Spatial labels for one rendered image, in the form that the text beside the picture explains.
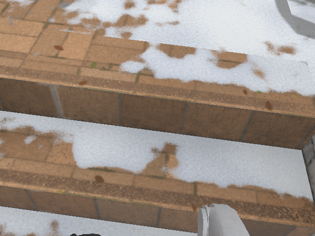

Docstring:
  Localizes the right robot thigh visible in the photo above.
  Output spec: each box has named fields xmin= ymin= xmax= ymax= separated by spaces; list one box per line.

xmin=197 ymin=204 xmax=250 ymax=236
